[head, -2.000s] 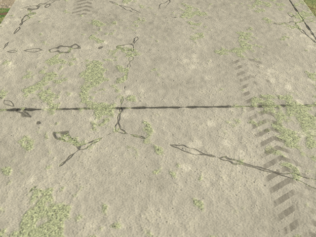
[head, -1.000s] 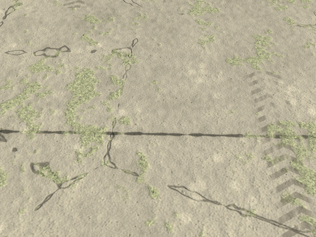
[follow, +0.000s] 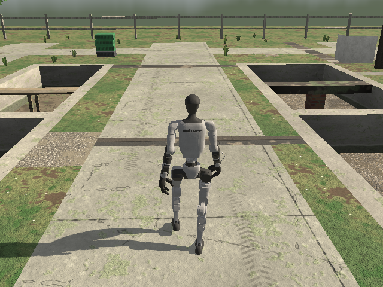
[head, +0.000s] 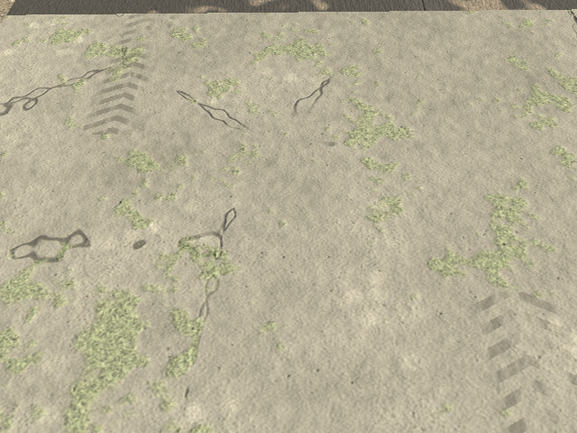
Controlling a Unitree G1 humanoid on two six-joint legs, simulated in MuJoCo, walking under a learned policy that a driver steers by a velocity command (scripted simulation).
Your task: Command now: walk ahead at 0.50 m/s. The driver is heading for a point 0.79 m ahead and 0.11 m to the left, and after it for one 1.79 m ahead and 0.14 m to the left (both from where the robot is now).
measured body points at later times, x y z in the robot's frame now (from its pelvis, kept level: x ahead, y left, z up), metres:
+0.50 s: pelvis +0.27 +0.05 +0.00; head +0.29 +0.06 +0.45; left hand +0.40 +0.28 -0.14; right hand +0.21 -0.19 -0.14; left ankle +0.21 +0.10 -0.74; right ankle +0.41 -0.11 -0.68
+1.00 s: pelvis +0.54 -0.01 +0.00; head +0.56 -0.01 +0.45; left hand +0.51 +0.24 -0.14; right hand +0.64 -0.24 -0.14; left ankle +0.60 +0.16 -0.66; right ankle +0.52 -0.06 -0.74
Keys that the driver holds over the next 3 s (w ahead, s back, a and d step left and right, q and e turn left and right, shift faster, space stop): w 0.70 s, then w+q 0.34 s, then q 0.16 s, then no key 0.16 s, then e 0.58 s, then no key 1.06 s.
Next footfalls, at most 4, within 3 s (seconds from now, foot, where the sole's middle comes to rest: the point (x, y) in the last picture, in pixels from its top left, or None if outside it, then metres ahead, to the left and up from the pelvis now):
0.14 left None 0.25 0.11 -0.78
0.72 right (352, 398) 0.56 -0.07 -0.78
1.24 left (277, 306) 0.80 0.12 -0.78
1.82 right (354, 325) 0.75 -0.08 -0.78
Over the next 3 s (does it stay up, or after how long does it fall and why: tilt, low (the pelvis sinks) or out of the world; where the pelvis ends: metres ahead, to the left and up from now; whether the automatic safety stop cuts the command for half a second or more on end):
stays up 0.73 0.05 0.00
